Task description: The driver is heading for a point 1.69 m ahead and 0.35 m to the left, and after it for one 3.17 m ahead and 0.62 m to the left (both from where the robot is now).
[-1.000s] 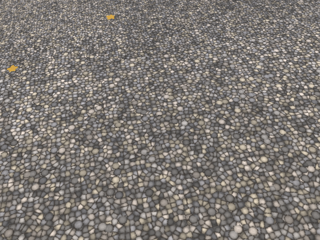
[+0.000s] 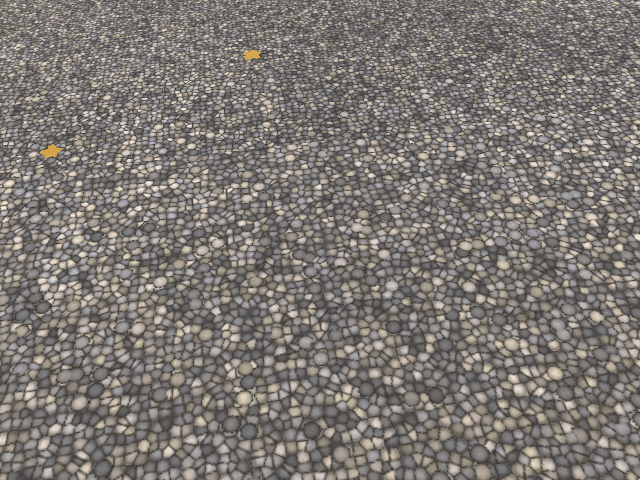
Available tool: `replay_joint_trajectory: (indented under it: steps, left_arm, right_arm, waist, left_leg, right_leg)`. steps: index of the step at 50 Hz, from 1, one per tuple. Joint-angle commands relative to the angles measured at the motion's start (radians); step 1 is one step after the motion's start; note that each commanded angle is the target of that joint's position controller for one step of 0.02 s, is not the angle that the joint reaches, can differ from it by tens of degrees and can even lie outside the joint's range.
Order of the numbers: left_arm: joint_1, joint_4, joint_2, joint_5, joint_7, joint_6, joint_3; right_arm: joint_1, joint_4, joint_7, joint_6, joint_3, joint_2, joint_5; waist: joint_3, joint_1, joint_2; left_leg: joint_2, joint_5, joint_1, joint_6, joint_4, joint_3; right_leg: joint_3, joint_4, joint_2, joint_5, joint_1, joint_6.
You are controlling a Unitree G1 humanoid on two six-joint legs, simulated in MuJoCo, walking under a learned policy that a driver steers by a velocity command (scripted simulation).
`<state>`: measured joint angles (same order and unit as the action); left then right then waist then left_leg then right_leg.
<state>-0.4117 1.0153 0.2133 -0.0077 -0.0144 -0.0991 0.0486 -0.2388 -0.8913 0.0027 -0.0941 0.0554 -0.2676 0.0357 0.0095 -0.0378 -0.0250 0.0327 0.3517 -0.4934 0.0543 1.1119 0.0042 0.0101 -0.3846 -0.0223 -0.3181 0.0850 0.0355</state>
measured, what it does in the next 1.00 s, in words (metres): walks ahead: left foot, then right foot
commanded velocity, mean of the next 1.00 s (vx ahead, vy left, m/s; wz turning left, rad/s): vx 0.48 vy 0.00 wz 0.07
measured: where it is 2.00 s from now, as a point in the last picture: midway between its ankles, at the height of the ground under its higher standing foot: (286, 273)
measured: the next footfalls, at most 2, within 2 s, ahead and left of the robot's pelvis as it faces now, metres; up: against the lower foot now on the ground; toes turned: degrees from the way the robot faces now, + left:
left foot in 0.26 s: +0.32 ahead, +0.15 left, +0.00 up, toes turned +2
right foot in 0.84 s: +0.64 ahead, -0.08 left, +0.00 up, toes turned +0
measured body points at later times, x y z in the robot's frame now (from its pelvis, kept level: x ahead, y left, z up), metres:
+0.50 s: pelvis +0.26 +0.07 +0.00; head +0.27 +0.08 +0.45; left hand +0.37 +0.35 -0.12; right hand +0.31 -0.19 -0.13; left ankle +0.28 +0.15 -0.74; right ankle +0.30 -0.09 -0.66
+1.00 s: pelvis +0.55 +0.01 +0.00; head +0.57 +0.00 +0.45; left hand +0.64 +0.29 -0.11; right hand +0.61 -0.26 -0.14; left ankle +0.48 +0.16 -0.65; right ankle +0.60 -0.08 -0.74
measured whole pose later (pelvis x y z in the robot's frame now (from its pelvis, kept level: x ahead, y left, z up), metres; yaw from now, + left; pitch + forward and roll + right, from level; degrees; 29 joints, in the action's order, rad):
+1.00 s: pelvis +0.55 +0.01 +0.00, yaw +6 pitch +1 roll -1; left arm -0.17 0.87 0.24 0.01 -0.02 -0.11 0.05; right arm -0.31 -0.93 -0.01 -0.06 0.06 -0.29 0.04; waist -0.04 0.00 -0.04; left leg 0.07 0.33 -0.48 0.04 1.16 -0.05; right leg 0.11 -0.41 0.00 -0.15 0.27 0.04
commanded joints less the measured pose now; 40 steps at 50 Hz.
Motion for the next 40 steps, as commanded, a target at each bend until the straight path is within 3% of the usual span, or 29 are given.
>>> replay_joint_trajectory:
  steps: [1, 4, 6, 9, 11, 12, 13, 14, 15, 16, 17, 18, 19, 20, 21, 24, 27, 31, 36, 38, 40]
  left_arm:
    - [-0.060, -0.024, 0.090, 0.001, 0.009, 0.012, 0.003]
    - [-0.037, -0.039, 0.143, 0.003, 0.032, 0.020, 0.007]
    - [-0.063, -0.031, 0.181, -0.002, 0.037, 0.014, 0.016]
    - [-0.066, -0.018, 0.185, -0.019, 0.036, 0.010, 0.024]
    - [-0.046, -0.021, 0.200, -0.013, 0.033, 0.018, 0.031]
    - [-0.034, -0.025, 0.204, -0.006, 0.032, 0.026, 0.034]
    - [-0.030, -0.032, 0.192, 0.002, 0.032, 0.035, 0.028]
    - [-0.048, -0.058, 0.146, 0.022, 0.032, 0.039, 0.011]
    - [-0.184, -0.061, -0.012, 0.004, 0.023, 0.016, -0.029]
    - [-0.107, -0.061, 0.099, -0.024, 0.017, -0.009, -0.005]
    - [0.001, -0.098, 0.157, -0.045, 0.014, -0.023, 0.012]
    - [0.055, -0.110, 0.161, -0.038, 0.021, -0.028, 0.013]
    - [0.072, -0.113, 0.155, -0.021, 0.029, -0.024, 0.020]
    - [0.049, -0.108, 0.141, -0.015, 0.030, -0.011, 0.023]
    - [0.034, -0.106, 0.121, -0.014, 0.031, 0.002, 0.022]
    - [0.100, -0.135, 0.114, -0.005, 0.035, 0.027, 0.025]
    - [0.223, -0.179, 0.120, 0.007, 0.033, 0.023, 0.027]
    - [0.365, -0.218, 0.094, 0.002, 0.016, 0.008, 0.014]
    - [0.507, -0.278, 0.094, -0.010, -0.015, -0.004, 0.000]
    - [0.523, -0.300, 0.112, -0.011, -0.026, -0.012, 0.003]
    - [0.435, -0.287, 0.155, -0.010, -0.027, -0.020, 0.020]
  right_arm:
    - [0.142, 0.104, 0.025, -0.020, 0.004, -0.032, -0.011]
    - [0.270, 0.152, 0.035, -0.011, -0.020, 0.014, -0.016]
    - [0.316, 0.172, 0.036, -0.006, -0.021, -0.006, -0.011]
    - [0.336, 0.190, 0.038, -0.002, -0.010, -0.057, -0.004]
    - [0.272, 0.179, 0.038, -0.003, 0.009, -0.097, -0.009]
    - [0.169, 0.151, 0.034, -0.001, 0.026, -0.125, -0.010]
    - [0.001, 0.098, 0.027, 0.005, 0.048, -0.157, -0.005]
    - [-0.170, 0.063, 0.015, 0.012, 0.067, -0.227, -0.016]
    - [-0.203, 0.042, 0.029, 0.010, 0.066, -0.273, -0.032]
    - [-0.151, 0.049, 0.033, 0.003, 0.041, -0.179, -0.023]
    - [-0.061, 0.060, 0.033, -0.003, 0.029, -0.137, -0.020]
    - [0.018, 0.075, 0.035, -0.010, 0.023, -0.124, -0.026]
    - [0.066, 0.079, 0.039, -0.016, 0.019, -0.105, -0.039]
    - [0.088, 0.075, 0.041, -0.021, 0.012, -0.080, -0.049]
    - [0.088, 0.067, 0.042, -0.024, 0.010, -0.072, -0.048]
    - [0.041, 0.035, 0.030, -0.031, 0.013, -0.098, -0.041]
    - [-0.023, 0.011, 0.009, -0.023, 0.018, -0.125, -0.038]
    - [-0.096, -0.015, -0.005, -0.012, 0.017, -0.140, -0.027]
    - [-0.194, -0.061, -0.008, 0.014, 0.019, -0.147, -0.021]
    - [-0.207, -0.069, -0.012, 0.026, 0.023, -0.154, -0.018]
    - [-0.176, -0.059, -0.014, 0.035, 0.031, -0.177, -0.016]
  waist:
    - [-0.088, -0.017, 0.114]
    - [-0.124, -0.031, 0.106]
    - [-0.132, -0.035, 0.133]
    - [-0.152, -0.009, 0.136]
    - [-0.089, 0.044, 0.144]
    - [-0.015, 0.101, 0.149]
    - [0.084, 0.178, 0.138]
    - [0.216, 0.221, -0.002]
    - [0.365, 0.126, -0.300]
    - [0.270, 0.148, -0.203]
    - [0.114, 0.128, -0.136]
    - [0.056, 0.096, -0.031]
    - [0.023, 0.062, -0.009]
    - [0.024, 0.026, -0.033]
    - [0.023, 0.012, -0.051]
    - [-0.033, 0.007, -0.031]
    - [-0.066, 0.038, -0.005]
    - [-0.080, 0.089, -0.009]
    - [-0.109, 0.133, -0.008]
    - [-0.106, 0.116, -0.022]
    - [-0.050, 0.055, -0.058]
  left_leg:
    - [0.075, -0.115, -0.366, -0.009, -0.087, -0.008]
    - [0.035, -0.266, -0.201, -0.048, -0.356, 0.045]
    - [0.007, -0.338, -0.085, -0.050, -0.468, 0.059]
    - [0.008, -0.364, -0.054, -0.012, -0.556, 0.023]
    - [-0.021, -0.323, 0.045, 0.025, -0.565, 0.037]
    - [-0.051, -0.295, 0.181, 0.048, -0.556, 0.058]
    - [-0.063, -0.278, 0.400, 0.074, -0.551, 0.066]
    - [0.136, -0.194, 0.696, 0.133, -0.543, -0.176]
    - [0.354, 0.138, 0.903, 0.286, -0.766, -0.716]
    - [0.331, 0.242, 0.817, 0.249, -0.876, -0.794]
    - [0.309, 0.176, 0.675, 0.205, -0.880, -0.634]
    - [0.274, 0.024, 0.524, 0.185, -0.894, -0.503]
    - [0.234, -0.098, 0.409, 0.172, -0.911, -0.400]
    - [0.198, -0.149, 0.345, 0.164, -0.936, -0.327]
    - [0.186, -0.168, 0.310, 0.170, -0.961, -0.291]
    - [0.176, -0.203, 0.259, 0.193, -1.018, -0.217]
    - [0.174, -0.254, 0.311, 0.189, -1.035, -0.180]
    - [0.139, -0.303, 0.345, 0.149, -1.031, -0.094]
    - [0.193, -0.358, 0.522, 0.148, -0.962, -0.090]
    - [0.222, -0.433, 0.573, 0.138, -0.904, -0.124]
    - [0.218, -0.642, 0.579, 0.120, -0.804, -0.138]
  right_leg:
    - [-0.249, 0.214, 0.257, 0.353, -0.214, 0.158]
    - [-0.134, 0.267, 0.202, 0.334, -0.037, 0.144]
    - [-0.119, 0.305, 0.215, 0.297, 0.019, 0.143]
    - [-0.109, 0.290, 0.265, 0.350, -0.055, 0.125]
    - [-0.080, 0.172, 0.277, 0.633, -0.126, 0.098]
    - [-0.052, 0.035, 0.256, 0.803, -0.127, 0.079]
    - [-0.021, -0.169, 0.212, 0.849, -0.053, 0.052]
    - [0.010, -0.508, 0.150, 0.532, 0.184, 0.023]
    - [-0.054, -0.844, -0.045, -0.210, 0.486, -0.022]
    - [-0.156, -0.970, 0.002, -0.228, 0.590, -0.001]
    - [-0.125, -0.985, 0.054, -0.138, 0.655, 0.019]
    - [-0.107, -0.939, 0.109, -0.035, 0.606, 0.026]
    - [-0.101, -0.881, 0.145, 0.026, 0.554, 0.025]
    - [-0.111, -0.846, 0.171, 0.062, 0.492, 0.027]
    - [-0.108, -0.815, 0.178, 0.073, 0.463, 0.023]
    - [-0.089, -0.709, 0.193, 0.131, 0.523, -0.004]
    - [-0.082, -0.531, 0.192, 0.290, 0.629, -0.035]
    - [-0.032, -0.289, 0.146, 0.464, 0.583, -0.040]
    - [-0.020, -0.150, 0.113, 0.405, 0.620, -0.023]
    - [-0.028, -0.110, 0.099, 0.322, 0.594, -0.003]
    - [-0.004, -0.081, 0.055, 0.247, 0.434, 0.021]
Velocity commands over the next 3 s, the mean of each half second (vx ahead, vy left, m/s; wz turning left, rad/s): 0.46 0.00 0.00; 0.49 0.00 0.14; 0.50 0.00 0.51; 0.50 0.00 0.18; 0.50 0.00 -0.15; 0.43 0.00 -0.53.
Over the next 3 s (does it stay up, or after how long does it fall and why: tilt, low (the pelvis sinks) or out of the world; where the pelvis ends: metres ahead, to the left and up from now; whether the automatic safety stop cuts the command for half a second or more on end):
stays up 1.57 0.35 -0.07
